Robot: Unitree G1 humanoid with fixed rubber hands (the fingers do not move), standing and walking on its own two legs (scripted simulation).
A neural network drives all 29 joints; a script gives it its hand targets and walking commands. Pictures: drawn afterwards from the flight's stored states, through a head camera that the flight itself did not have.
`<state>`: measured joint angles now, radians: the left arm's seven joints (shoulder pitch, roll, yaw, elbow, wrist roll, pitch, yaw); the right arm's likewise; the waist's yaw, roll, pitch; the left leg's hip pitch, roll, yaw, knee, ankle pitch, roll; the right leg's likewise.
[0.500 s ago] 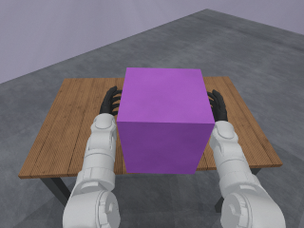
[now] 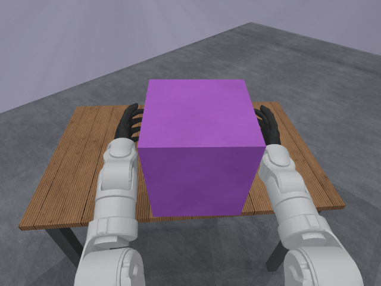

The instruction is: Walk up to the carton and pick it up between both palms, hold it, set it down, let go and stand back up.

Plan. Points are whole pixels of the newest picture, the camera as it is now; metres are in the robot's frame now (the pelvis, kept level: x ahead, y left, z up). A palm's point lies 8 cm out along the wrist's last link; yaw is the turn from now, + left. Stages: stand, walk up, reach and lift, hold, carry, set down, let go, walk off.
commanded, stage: reach and lift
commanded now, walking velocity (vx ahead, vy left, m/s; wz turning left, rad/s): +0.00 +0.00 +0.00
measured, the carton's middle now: (196, 150) +0.40 +0.00 +0.10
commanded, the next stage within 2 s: hold in 1.24 s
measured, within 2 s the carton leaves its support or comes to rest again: neither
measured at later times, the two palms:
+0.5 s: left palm (123, 133) +0.37 +0.15 +0.18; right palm (274, 139) +0.36 -0.15 +0.17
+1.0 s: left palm (122, 127) +0.38 +0.15 +0.19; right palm (273, 130) +0.37 -0.15 +0.18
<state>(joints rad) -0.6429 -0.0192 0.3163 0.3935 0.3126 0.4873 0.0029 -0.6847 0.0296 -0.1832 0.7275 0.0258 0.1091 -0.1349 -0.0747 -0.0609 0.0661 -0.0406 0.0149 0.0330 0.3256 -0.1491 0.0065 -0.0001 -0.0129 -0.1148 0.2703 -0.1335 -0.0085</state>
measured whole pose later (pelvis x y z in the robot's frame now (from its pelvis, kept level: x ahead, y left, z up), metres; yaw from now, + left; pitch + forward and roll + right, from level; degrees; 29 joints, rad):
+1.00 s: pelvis +0.01 +0.00 +0.00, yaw +0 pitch -10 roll -1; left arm -0.63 -0.02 0.32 0.16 0.34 0.68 -0.04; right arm -0.70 0.00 -0.08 0.58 0.14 0.23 -0.18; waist -0.11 -0.07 0.09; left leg 0.01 0.01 0.02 0.33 -0.17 0.00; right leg 0.06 -0.01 -0.11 0.26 -0.15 -0.01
